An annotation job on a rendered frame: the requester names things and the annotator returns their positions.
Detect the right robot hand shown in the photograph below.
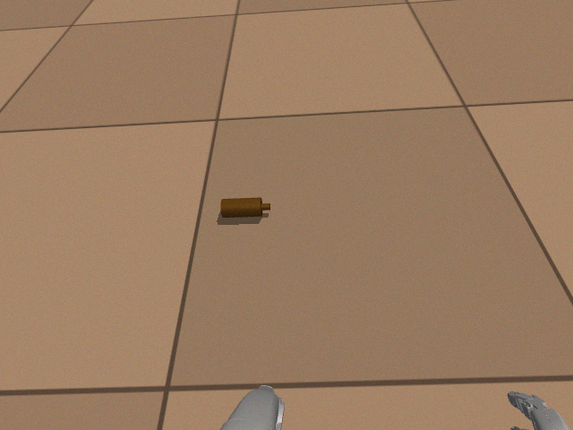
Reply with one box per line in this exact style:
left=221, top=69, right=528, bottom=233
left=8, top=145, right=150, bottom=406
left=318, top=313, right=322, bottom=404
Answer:
left=508, top=391, right=570, bottom=430

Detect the bottle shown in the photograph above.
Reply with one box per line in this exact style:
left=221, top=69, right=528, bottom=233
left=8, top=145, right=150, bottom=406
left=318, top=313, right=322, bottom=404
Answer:
left=220, top=198, right=270, bottom=218

